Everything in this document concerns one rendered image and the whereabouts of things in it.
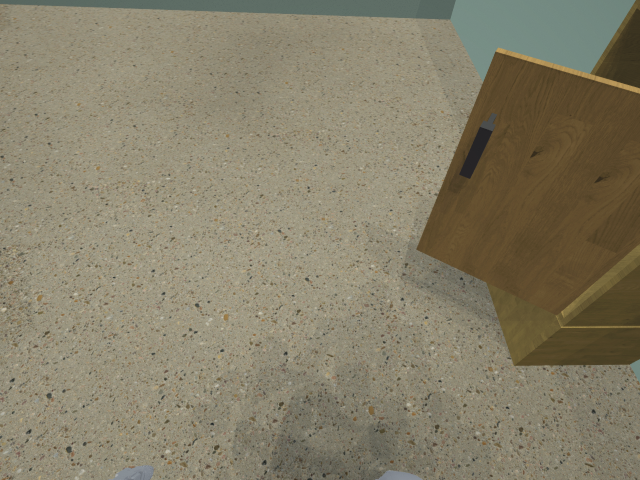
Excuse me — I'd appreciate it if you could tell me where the cupboard door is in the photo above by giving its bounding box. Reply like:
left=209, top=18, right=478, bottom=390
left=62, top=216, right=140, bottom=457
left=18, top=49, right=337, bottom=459
left=416, top=48, right=640, bottom=315

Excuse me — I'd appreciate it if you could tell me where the handle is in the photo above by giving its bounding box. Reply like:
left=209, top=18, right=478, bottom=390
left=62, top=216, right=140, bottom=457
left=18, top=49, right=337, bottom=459
left=459, top=113, right=497, bottom=179

